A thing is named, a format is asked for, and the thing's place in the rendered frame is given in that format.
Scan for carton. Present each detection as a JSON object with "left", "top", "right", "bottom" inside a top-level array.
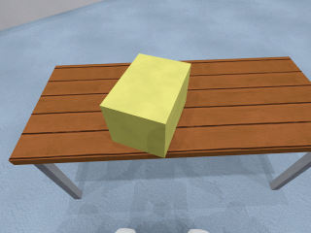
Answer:
[{"left": 100, "top": 53, "right": 191, "bottom": 158}]

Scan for table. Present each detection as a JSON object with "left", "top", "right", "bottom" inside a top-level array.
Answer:
[{"left": 8, "top": 56, "right": 311, "bottom": 200}]

